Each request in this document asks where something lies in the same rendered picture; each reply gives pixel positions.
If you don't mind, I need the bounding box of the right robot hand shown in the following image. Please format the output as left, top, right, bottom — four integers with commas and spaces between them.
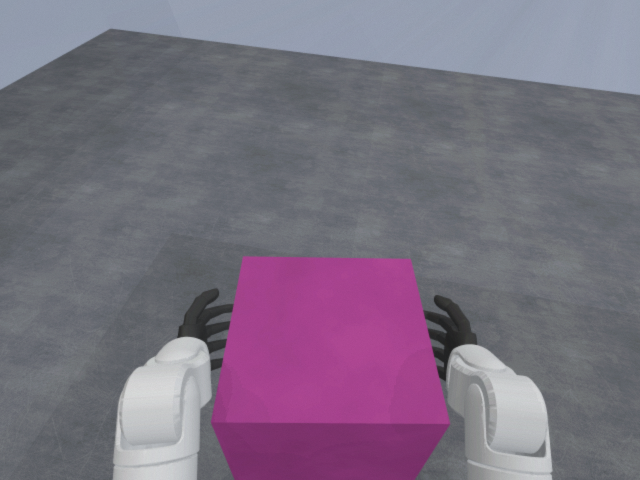
423, 295, 477, 381

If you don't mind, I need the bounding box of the robot right forearm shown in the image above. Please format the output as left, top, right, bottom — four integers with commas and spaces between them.
446, 344, 552, 480

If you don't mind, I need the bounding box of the left robot hand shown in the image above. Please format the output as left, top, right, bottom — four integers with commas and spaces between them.
177, 288, 234, 371

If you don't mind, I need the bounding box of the robot left forearm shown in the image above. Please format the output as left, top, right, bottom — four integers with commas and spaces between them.
113, 337, 212, 480

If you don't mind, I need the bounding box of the carton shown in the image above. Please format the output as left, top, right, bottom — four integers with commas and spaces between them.
211, 256, 450, 480

